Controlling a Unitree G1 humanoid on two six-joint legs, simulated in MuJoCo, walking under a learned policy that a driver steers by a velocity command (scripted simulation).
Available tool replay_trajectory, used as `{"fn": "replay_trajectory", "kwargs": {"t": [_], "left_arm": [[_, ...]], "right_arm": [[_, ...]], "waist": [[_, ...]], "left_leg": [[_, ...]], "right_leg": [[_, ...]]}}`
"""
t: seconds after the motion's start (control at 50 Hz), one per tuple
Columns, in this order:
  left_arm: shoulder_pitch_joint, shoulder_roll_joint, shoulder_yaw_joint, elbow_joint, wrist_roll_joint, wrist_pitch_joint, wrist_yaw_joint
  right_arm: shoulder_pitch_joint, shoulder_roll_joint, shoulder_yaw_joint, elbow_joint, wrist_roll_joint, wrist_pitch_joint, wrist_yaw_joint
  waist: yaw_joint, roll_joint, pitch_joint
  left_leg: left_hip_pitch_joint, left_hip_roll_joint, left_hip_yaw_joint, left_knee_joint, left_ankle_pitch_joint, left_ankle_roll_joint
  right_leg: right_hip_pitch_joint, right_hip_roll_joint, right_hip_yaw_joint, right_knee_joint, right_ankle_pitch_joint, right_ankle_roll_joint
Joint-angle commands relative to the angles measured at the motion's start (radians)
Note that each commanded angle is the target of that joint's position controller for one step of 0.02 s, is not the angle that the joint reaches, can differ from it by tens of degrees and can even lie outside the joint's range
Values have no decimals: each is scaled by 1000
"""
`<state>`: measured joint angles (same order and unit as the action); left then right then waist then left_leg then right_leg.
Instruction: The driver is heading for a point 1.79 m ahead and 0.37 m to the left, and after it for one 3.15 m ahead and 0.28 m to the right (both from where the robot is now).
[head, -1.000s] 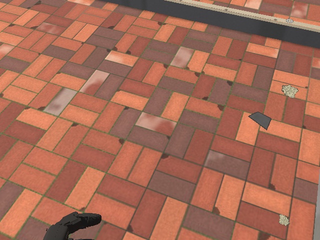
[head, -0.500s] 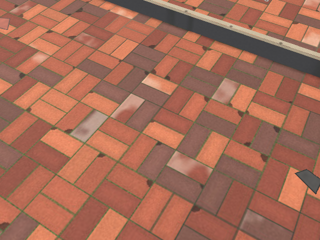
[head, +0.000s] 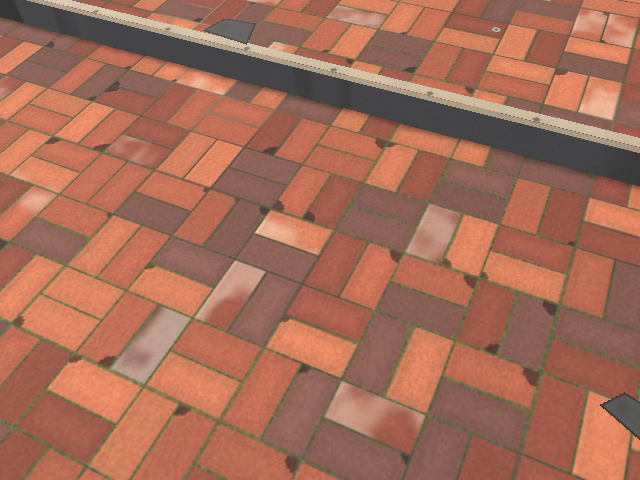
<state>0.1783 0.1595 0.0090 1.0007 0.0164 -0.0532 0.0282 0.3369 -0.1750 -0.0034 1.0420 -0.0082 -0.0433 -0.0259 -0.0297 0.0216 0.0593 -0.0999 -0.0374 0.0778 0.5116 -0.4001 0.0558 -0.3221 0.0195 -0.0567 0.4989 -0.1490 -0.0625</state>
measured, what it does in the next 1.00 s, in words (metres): stands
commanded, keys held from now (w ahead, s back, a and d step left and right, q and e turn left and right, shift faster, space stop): no key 1.00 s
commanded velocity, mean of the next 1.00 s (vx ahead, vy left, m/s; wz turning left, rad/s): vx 0.02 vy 0.00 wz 0.00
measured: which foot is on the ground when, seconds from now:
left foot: down 0.00-1.00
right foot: down 0.00-1.00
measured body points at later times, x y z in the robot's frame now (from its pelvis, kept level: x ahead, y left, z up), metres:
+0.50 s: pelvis +0.02 +0.00 +0.01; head +0.02 +0.00 +0.46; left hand +0.02 +0.22 -0.15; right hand -0.01 -0.21 -0.15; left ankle -0.04 +0.10 -0.73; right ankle +0.07 -0.08 -0.73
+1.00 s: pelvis +0.03 +0.01 +0.01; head +0.03 +0.01 +0.46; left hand +0.00 +0.22 -0.16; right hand -0.03 -0.19 -0.15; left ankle -0.04 +0.10 -0.73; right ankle +0.07 -0.09 -0.73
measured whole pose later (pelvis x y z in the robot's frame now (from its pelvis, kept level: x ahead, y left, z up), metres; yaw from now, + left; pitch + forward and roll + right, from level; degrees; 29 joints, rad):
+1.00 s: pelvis +0.03 +0.01 +0.01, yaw +0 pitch -2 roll +0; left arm 0.30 0.11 -0.01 1.19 0.00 -0.01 0.04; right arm 0.39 -0.11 0.03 1.16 -0.01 -0.02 -0.05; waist 0.01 0.01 0.02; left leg -0.04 -0.02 0.05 0.38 -0.32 0.04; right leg -0.23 0.03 -0.05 0.40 -0.14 -0.04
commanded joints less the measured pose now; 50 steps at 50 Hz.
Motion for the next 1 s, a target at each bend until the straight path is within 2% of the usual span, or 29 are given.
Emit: {"fn": "replay_trajectory", "kwargs": {"t": [0.02,0.04,0.06,0.08,0.1,0.12,0.14,0.18,0.24,0.36,0.58,1.0], "left_arm": [[122,105,11,4,-8,6,5],[78,101,7,-1,-1,14,8],[44,99,4,-4,-1,20,14],[22,104,6,-1,-8,26,17],[18,109,10,3,-17,32,16],[32,107,12,11,-21,34,14],[51,100,14,21,-22,34,12],[86,89,15,49,-20,31,12],[103,80,14,71,-14,27,8],[117,67,10,106,-14,36,10],[160,48,1,152,-13,42,12],[196,20,-10,186,-14,44,13]], "right_arm": [[165,-68,-15,30,2,36,-17],[129,-59,-14,29,-2,45,-15],[123,-50,-11,35,-4,53,-12],[127,-35,-5,44,-8,57,-9],[117,-34,0,48,-14,56,-8],[100,-46,1,48,-20,52,-8],[92,-55,0,56,-17,48,-9],[82,-45,4,66,-8,40,-13],[75,-48,4,73,-4,32,-20],[79,-36,9,90,-7,35,-22],[106,-21,16,109,-5,32,-24],[156,10,23,118,-5,22,-25]], "waist": [[19,-162,-110],[6,-146,-94],[-14,-140,-72],[-28,-138,-63],[-22,-119,-38],[-2,-94,-9],[14,-42,20],[24,-12,15],[30,-10,-18],[31,-9,17],[34,-12,35],[38,-10,46]], "left_leg": [[-113,32,-50,89,-126,-5],[-92,32,-57,56,-95,-9],[-48,43,-57,-18,-5,-11],[0,53,-67,-93,92,-16],[-6,72,-88,-139,134,-19],[-26,91,-104,-157,134,-21],[-67,102,-111,-159,137,-19],[-90,117,-124,-187,156,-16],[-78,126,-128,-203,186,-11],[-77,133,-131,-215,178,-6],[-87,139,-134,-225,174,1],[-92,141,-139,-234,208,6]], "right_leg": [[216,-329,343,-147,536,-206],[169,-292,319,-178,383,-174],[113,-256,280,-199,279,-130],[71,-211,242,-214,137,-80],[54,-171,215,-225,-7,-38],[55,-147,203,-229,-70,-18],[82,-130,185,-226,-54,-13],[153,-122,170,-186,60,-15],[205,-124,159,-153,181,-22],[175,-112,152,-167,112,-12],[169,-107,150,-169,83,-2],[161,-108,143,-150,93,8]]}}
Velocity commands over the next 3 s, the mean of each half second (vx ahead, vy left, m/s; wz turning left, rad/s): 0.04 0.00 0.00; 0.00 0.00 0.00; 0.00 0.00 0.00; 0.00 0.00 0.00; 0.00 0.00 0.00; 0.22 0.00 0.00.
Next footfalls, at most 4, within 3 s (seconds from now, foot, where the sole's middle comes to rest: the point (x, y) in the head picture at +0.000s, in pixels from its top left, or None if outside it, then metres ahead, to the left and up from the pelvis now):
2.96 right None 0.27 -0.10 -0.77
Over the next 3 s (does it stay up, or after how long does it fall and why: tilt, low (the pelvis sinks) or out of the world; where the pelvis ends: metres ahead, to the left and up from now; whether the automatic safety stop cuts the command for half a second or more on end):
stays up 0.16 -0.02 -0.02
